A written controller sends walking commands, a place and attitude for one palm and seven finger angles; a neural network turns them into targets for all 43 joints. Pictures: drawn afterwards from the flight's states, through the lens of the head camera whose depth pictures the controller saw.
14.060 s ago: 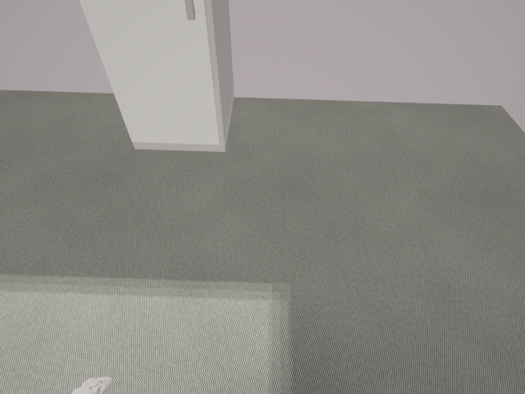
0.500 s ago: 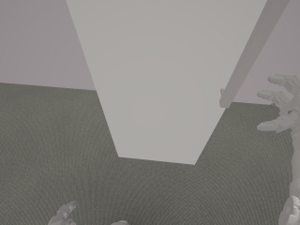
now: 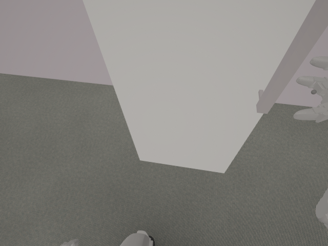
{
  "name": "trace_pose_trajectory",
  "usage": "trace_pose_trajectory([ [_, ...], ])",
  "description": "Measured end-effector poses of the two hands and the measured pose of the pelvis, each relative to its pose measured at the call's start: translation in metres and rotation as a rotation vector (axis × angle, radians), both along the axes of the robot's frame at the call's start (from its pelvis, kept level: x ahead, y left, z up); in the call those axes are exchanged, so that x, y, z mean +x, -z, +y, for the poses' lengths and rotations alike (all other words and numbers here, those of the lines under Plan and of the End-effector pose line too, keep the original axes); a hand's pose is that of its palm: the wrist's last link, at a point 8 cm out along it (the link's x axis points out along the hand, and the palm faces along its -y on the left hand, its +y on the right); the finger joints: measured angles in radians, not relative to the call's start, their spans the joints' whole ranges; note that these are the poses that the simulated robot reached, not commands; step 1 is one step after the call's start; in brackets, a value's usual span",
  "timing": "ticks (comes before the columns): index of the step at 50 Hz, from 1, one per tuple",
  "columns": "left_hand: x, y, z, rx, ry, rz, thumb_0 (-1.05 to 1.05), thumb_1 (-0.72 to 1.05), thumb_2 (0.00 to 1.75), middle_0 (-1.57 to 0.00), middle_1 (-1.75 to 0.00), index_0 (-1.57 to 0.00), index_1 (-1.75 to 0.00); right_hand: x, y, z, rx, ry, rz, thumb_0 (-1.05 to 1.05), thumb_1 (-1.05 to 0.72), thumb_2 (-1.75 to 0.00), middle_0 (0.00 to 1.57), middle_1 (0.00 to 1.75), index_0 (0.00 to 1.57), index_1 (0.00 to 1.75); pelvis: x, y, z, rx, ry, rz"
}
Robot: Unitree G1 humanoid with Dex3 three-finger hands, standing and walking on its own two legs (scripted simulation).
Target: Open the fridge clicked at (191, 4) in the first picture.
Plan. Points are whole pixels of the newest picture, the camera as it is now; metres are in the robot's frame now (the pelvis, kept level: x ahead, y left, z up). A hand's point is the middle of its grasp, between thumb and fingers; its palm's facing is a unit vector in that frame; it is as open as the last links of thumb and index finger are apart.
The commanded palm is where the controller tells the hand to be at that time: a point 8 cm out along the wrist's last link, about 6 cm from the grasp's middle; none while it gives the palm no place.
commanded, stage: move the hooked fingers beside the handle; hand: right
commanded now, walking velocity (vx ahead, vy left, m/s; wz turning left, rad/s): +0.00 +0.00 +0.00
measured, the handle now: (307, 23) +0.51 -0.19 +0.25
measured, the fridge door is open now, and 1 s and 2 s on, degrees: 0 0 0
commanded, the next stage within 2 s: feel for the door with the fingertips in 0.80 s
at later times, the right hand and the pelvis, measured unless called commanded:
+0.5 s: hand (313, 94) +0.46 -0.25 +0.13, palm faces +0.00 +1.00 +0.02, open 14.0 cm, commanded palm +0.43 -0.30 +0.12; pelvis +0.01 -0.01 +0.00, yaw +0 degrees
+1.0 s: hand (310, 96) +0.45 -0.25 +0.12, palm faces +0.00 +1.00 +0.01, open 14.0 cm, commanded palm +0.43 -0.29 +0.12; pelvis +0.00 +0.00 +0.00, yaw -1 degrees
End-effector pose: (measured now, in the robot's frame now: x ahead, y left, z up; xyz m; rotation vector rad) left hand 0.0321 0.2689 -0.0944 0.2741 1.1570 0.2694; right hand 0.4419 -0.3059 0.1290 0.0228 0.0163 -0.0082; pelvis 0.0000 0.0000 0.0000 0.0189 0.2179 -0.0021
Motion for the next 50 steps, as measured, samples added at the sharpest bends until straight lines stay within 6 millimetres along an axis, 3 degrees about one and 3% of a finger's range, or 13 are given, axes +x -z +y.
trace_pose_trajectory([
  [7,-0.016,0.000,-0.003,0.000,-0.025,0.055,0.00,0.90,0.90,-0.20,-0.30,-0.20,-0.30,0.007,0.002,-0.003,-0.013,-0.004,-0.008,-0.02,0.50,-0.30,0.30,1.20,0.30,1.20,0.001,0.001,-0.003,0.003,-0.006,0.018],
  [12,-0.016,0.001,-0.006,-0.009,-0.030,0.066,0.00,0.90,0.90,-0.20,-0.30,-0.20,-0.30,0.004,0.007,-0.005,-0.001,-0.007,-0.001,-0.02,0.50,-0.30,0.30,1.20,0.30,1.20,0.003,0.001,-0.005,0.005,-0.009,0.020],
  [34,0.036,0.000,-0.015,-0.034,0.043,-0.065,0.00,0.90,0.90,-0.20,-0.30,-0.20,-0.30,-0.008,0.005,0.001,-0.002,0.005,-0.013,-0.02,0.50,-0.30,0.30,1.20,0.30,1.20,0.005,0.000,-0.005,0.007,0.004,-0.004],
  [50,0.016,0.002,-0.005,-0.014,0.034,-0.015,0.00,0.90,0.90,-0.20,-0.30,-0.20,-0.30,-0.009,0.004,0.006,-0.016,-0.010,-0.006,-0.02,0.50,-0.30,0.30,1.20,0.30,1.20,-0.001,0.001,-0.001,0.006,0.015,-0.003],
])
